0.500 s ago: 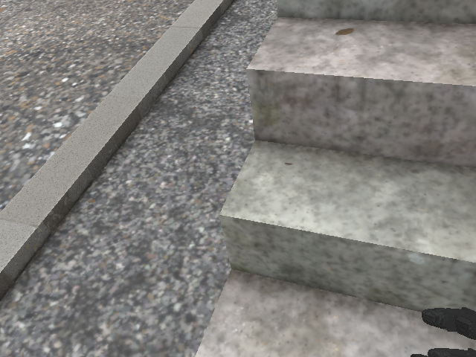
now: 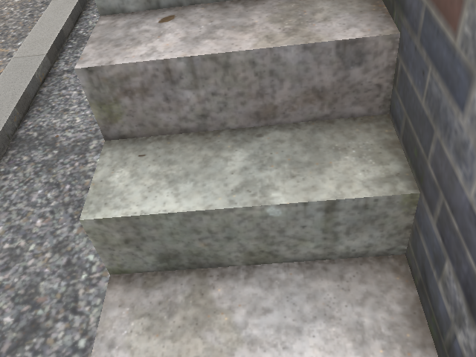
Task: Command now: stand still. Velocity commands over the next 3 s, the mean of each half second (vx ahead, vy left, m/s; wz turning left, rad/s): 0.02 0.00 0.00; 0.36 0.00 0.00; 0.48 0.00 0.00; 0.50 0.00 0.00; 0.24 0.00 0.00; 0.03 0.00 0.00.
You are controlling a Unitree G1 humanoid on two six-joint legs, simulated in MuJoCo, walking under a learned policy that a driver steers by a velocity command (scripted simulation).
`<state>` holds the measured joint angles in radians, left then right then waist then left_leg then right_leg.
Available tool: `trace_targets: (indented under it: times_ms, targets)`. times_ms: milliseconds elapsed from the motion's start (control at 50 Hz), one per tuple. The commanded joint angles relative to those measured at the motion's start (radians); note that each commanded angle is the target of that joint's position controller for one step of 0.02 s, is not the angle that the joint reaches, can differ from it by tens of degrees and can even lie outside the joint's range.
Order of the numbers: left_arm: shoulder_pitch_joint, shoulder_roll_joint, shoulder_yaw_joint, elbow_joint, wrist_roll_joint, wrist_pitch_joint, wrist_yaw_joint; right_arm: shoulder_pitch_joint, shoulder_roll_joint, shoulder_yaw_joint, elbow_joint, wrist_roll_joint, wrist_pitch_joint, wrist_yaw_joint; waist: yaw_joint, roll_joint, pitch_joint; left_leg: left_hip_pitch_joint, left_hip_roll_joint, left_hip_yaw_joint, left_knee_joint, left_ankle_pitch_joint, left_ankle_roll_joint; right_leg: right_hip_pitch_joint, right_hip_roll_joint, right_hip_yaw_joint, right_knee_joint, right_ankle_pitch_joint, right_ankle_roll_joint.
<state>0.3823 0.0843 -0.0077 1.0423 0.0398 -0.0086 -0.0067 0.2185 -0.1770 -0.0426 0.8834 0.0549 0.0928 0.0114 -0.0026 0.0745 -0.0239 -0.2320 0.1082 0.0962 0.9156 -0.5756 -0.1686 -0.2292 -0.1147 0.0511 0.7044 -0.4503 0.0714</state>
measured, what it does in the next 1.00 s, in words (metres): stands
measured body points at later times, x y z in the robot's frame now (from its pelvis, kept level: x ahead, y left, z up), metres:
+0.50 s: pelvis -0.06 +0.02 +0.03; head -0.05 +0.01 +0.48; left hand -0.04 +0.28 -0.12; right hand -0.04 -0.21 -0.12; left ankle -0.05 +0.16 -0.72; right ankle -0.05 -0.16 -0.71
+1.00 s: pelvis +0.01 +0.02 +0.02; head +0.01 +0.01 +0.47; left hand +0.10 +0.27 -0.11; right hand +0.09 -0.22 -0.12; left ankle -0.05 +0.16 -0.72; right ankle -0.04 -0.16 -0.72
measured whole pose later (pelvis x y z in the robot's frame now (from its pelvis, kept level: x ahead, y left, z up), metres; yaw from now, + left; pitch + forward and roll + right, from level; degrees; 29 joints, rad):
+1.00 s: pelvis +0.01 +0.02 +0.02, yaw -1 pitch +1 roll +1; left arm 0.22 0.22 0.00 0.95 -0.01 -0.08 0.02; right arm 0.23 -0.19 -0.02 0.83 0.04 0.01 0.00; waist -0.05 0.01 -0.01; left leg -0.12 0.03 0.03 0.42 -0.30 -0.03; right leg -0.16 -0.11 0.05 0.46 -0.31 0.00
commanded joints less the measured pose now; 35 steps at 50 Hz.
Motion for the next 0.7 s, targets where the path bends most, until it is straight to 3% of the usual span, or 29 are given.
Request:
trace_targets:
  times_ms: [20, 60, 80, 100, 120, 140, 180, 200, 220, 240, 260, 280, 320, 340, 380, 400, 420, 460, 500, 560, 640, 700]
  targets:
    - [-0.079, 0.219, 0.041, -0.102, -0.009, 0.020, 0.016, 0.016, 0.048, 0.024, -0.053, -0.027, 0.056, -0.009, -0.049, -0.304, 0.109, -0.042, 0.050, -0.132, -0.223, 0.039, 0.040, -0.027, -0.193, 0.165, -0.269, 1.028, -0.179]
    - [-0.018, 0.223, 0.060, -0.114, -0.021, 0.048, 0.039, 0.030, -0.023, 0.009, -0.051, -0.036, 0.050, -0.016, -0.013, -0.298, 0.185, -0.011, -0.004, -0.063, -0.529, 0.299, 0.082, 0.017, -0.119, 0.142, -0.285, 0.865, -0.091]
    - [0.033, 0.206, 0.065, -0.100, -0.017, 0.034, 0.036, 0.023, -0.035, 0.012, -0.059, -0.042, 0.050, -0.019, 0.006, -0.285, 0.172, 0.032, -0.011, -0.079, -0.473, 0.377, 0.081, -0.005, -0.134, 0.167, -0.313, 0.853, -0.087]
    - [0.025, 0.197, 0.071, -0.103, -0.024, 0.016, 0.034, 0.058, -0.034, 0.013, -0.052, -0.036, 0.052, -0.016, -0.009, -0.258, 0.135, 0.075, 0.010, -0.099, -0.501, 0.387, 0.084, -0.018, -0.129, 0.170, -0.319, 0.739, -0.097]
    - [0.015, 0.170, 0.066, -0.116, -0.030, 0.001, 0.027, 0.096, -0.034, 0.016, -0.041, -0.037, 0.047, -0.007, -0.023, -0.170, 0.106, 0.062, 0.014, -0.116, -0.529, 0.367, 0.093, 0.010, -0.089, 0.146, -0.324, 0.592, -0.106]
    - [0.001, 0.169, 0.066, -0.109, -0.037, -0.004, 0.030, 0.111, -0.037, 0.012, -0.034, -0.033, 0.042, -0.009, -0.027, -0.118, 0.122, 0.057, 0.008, -0.123, -0.564, 0.391, 0.102, 0.022, -0.080, 0.143, -0.350, 0.482, -0.105]
    - [0.008, 0.212, 0.083, -0.096, -0.021, -0.005, 0.036, 0.094, -0.023, 0.019, -0.026, -0.034, 0.020, -0.011, -0.012, -0.116, 0.178, 0.050, 0.005, -0.130, -0.638, 0.429, 0.115, 0.005, -0.071, 0.106, -0.344, 0.388, -0.090]
    - [0.010, 0.202, 0.087, -0.104, -0.011, -0.009, 0.039, 0.076, -0.040, 0.019, -0.026, -0.034, 0.003, -0.016, 0.004, -0.116, 0.173, 0.054, -0.003, -0.142, -0.657, 0.461, 0.116, 0.024, -0.060, 0.110, -0.362, 0.374, -0.085]
    - [0.041, 0.233, 0.106, -0.081, -0.030, -0.010, 0.044, 0.101, -0.058, 0.021, -0.028, -0.049, -0.008, -0.021, -0.005, -0.144, 0.178, 0.052, 0.007, -0.140, -0.678, 0.480, 0.120, 0.038, -0.042, 0.085, -0.353, 0.387, -0.075]
    - [0.049, 0.234, 0.114, -0.077, -0.033, -0.010, 0.045, 0.100, -0.065, 0.021, -0.032, -0.050, -0.013, -0.020, -0.006, -0.108, 0.151, 0.064, 0.004, -0.137, -0.685, 0.472, 0.117, 0.055, -0.043, 0.089, -0.364, 0.362, -0.065]
    - [0.028, 0.229, 0.109, -0.069, -0.020, -0.007, 0.044, 0.107, -0.068, 0.017, -0.029, -0.022, -0.023, 0.000, -0.021, -0.043, 0.141, 0.043, 0.001, -0.121, -0.711, 0.466, 0.124, 0.069, -0.026, 0.065, -0.356, 0.293, -0.069]
    - [0.028, 0.229, 0.112, -0.070, -0.022, -0.004, 0.042, 0.099, -0.068, 0.018, -0.033, -0.019, -0.030, 0.009, -0.018, -0.020, 0.128, 0.049, -0.003, -0.122, -0.711, 0.442, 0.128, 0.073, -0.027, 0.067, -0.364, 0.270, -0.068]
    - [-0.006, 0.231, 0.103, -0.065, -0.019, -0.018, 0.045, 0.073, -0.058, 0.023, -0.058, -0.033, -0.026, -0.008, -0.025, -0.026, 0.107, 0.068, -0.001, -0.126, -0.710, 0.439, 0.152, 0.051, -0.020, 0.049, -0.387, 0.245, -0.052]
    - [-0.039, 0.198, 0.084, -0.057, -0.020, -0.029, 0.056, 0.050, -0.065, 0.019, -0.068, -0.034, -0.022, -0.029, -0.021, -0.034, 0.067, 0.087, -0.007, -0.116, -0.688, 0.393, 0.167, 0.053, -0.025, 0.041, -0.410, 0.231, -0.057]
    - [-0.056, 0.206, 0.077, -0.045, -0.026, -0.039, 0.060, 0.053, -0.061, 0.018, -0.091, -0.043, -0.027, -0.037, -0.038, -0.037, 0.040, 0.088, -0.006, -0.116, -0.684, 0.342, 0.184, 0.034, -0.014, 0.019, -0.394, 0.210, -0.064]
    - [-0.040, 0.216, 0.079, -0.035, -0.027, -0.042, 0.065, 0.078, -0.072, 0.010, -0.081, -0.036, -0.035, -0.038, -0.047, -0.042, 0.038, 0.089, -0.007, -0.113, -0.683, 0.312, 0.187, 0.023, -0.013, 0.008, -0.387, 0.211, -0.069]
    - [-0.017, 0.201, 0.072, -0.014, -0.019, -0.033, 0.069, 0.106, -0.050, 0.012, -0.060, -0.032, -0.039, -0.038, -0.044, -0.029, 0.027, 0.085, -0.014, -0.112, -0.689, 0.205, 0.191, 0.023, -0.001, -0.001, -0.380, 0.153, -0.078]
    - [-0.042, 0.214, 0.074, -0.036, -0.027, -0.021, 0.077, 0.104, -0.089, -0.003, -0.062, -0.017, -0.050, -0.047, -0.039, 0.007, 0.068, 0.036, 0.004, -0.163, -0.718, -0.046, 0.229, -0.046, 0.039, -0.052, -0.312, -0.026, -0.106]
    - [-0.059, 0.190, 0.062, -0.054, -0.024, -0.029, 0.079, 0.080, -0.113, -0.016, -0.075, -0.014, -0.054, -0.055, -0.031, 0.037, 0.108, 0.002, 0.024, -0.200, -0.734, -0.071, 0.245, -0.088, 0.043, -0.051, -0.300, -0.024, -0.135]
    - [-0.067, 0.201, 0.058, -0.068, -0.024, -0.039, 0.076, 0.052, -0.094, -0.015, -0.097, -0.014, -0.066, -0.059, -0.022, -0.041, 0.110, -0.017, -0.007, -0.162, -0.669, 0.028, 0.237, -0.094, 0.025, -0.017, -0.337, -0.022, -0.170]
    - [-0.121, 0.239, 0.063, -0.107, -0.035, -0.036, 0.072, 0.072, -0.053, 0.002, -0.103, -0.015, -0.095, -0.054, -0.044, -0.166, 0.118, -0.008, -0.061, -0.093, -0.571, 0.137, 0.214, -0.139, -0.015, 0.061, -0.421, -0.124, -0.201]
    - [-0.144, 0.230, 0.056, -0.121, -0.046, -0.040, 0.065, 0.072, -0.066, 0.005, -0.099, -0.015, -0.110, -0.045, -0.044, -0.132, 0.106, 0.013, -0.056, -0.110, -0.580, 0.170, 0.222, -0.135, -0.009, 0.052, -0.399, -0.068, -0.204]
Next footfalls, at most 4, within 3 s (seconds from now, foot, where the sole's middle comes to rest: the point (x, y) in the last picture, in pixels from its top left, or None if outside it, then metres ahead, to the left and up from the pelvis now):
none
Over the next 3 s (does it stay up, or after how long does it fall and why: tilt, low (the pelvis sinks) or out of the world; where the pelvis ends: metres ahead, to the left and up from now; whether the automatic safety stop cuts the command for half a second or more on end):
stays up -0.08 0.01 0.03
